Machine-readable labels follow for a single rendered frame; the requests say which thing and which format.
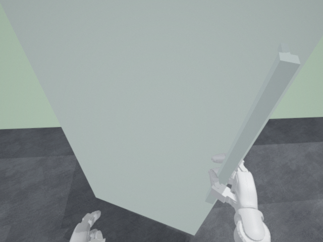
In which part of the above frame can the right robot forearm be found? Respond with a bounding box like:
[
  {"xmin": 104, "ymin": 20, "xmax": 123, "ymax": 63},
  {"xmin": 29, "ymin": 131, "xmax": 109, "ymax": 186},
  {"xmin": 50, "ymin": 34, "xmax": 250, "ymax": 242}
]
[{"xmin": 234, "ymin": 207, "xmax": 271, "ymax": 242}]

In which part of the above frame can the handle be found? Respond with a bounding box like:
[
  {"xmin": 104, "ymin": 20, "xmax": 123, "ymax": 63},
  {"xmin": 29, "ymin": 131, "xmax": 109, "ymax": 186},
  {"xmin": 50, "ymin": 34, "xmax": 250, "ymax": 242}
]
[{"xmin": 205, "ymin": 43, "xmax": 301, "ymax": 204}]

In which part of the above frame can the left robot hand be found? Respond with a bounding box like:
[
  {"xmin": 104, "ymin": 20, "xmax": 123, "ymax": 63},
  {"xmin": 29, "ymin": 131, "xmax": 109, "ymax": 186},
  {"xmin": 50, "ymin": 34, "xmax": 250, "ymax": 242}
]
[{"xmin": 70, "ymin": 210, "xmax": 105, "ymax": 242}]

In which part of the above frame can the fridge door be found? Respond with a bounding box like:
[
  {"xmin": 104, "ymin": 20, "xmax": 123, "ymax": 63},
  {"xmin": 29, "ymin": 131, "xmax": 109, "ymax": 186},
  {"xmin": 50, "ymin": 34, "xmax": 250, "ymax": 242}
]
[{"xmin": 0, "ymin": 0, "xmax": 323, "ymax": 235}]

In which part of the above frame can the right robot hand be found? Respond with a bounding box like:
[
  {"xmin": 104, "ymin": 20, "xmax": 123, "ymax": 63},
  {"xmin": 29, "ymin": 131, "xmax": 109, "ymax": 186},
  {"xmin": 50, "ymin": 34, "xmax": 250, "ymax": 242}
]
[{"xmin": 208, "ymin": 153, "xmax": 258, "ymax": 212}]

